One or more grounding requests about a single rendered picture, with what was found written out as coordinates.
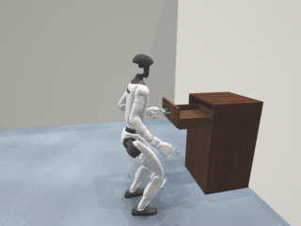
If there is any right robot upper arm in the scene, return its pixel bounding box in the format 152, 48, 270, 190
129, 85, 150, 126

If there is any handle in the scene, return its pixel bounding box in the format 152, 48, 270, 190
160, 108, 171, 115

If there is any right robot forearm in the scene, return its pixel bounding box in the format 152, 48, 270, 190
132, 117, 162, 149

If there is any left robot upper arm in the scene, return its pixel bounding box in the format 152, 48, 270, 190
118, 89, 127, 111

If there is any humanoid robot torso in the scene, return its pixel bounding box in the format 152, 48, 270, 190
120, 81, 150, 149

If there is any drawer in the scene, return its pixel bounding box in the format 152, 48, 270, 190
162, 97, 213, 130

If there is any right robot shin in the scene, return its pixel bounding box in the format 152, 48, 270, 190
138, 175, 166, 211

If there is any robot right hand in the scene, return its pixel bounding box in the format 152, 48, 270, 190
158, 142, 180, 162

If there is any robot left hand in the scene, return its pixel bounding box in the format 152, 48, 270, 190
147, 106, 161, 119

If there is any cabinet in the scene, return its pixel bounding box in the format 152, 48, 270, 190
184, 91, 263, 195

